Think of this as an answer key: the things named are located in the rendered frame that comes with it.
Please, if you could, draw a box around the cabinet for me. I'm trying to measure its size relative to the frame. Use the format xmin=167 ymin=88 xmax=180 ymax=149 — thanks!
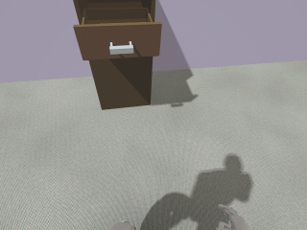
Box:
xmin=73 ymin=0 xmax=155 ymax=110

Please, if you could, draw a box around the drawer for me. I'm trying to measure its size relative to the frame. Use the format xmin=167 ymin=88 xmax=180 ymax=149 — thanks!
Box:
xmin=73 ymin=8 xmax=162 ymax=60

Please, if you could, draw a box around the handle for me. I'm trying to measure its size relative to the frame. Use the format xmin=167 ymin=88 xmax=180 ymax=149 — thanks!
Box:
xmin=109 ymin=41 xmax=134 ymax=55

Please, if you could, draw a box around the robot right hand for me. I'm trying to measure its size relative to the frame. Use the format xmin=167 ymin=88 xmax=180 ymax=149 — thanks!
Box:
xmin=216 ymin=204 xmax=249 ymax=230

